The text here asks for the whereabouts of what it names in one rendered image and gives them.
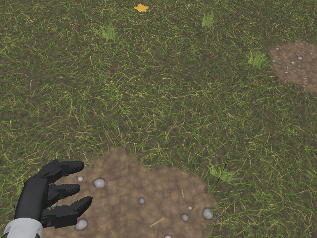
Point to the left robot hand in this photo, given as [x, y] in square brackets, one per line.
[40, 192]

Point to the left robot forearm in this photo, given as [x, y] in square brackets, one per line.
[23, 228]

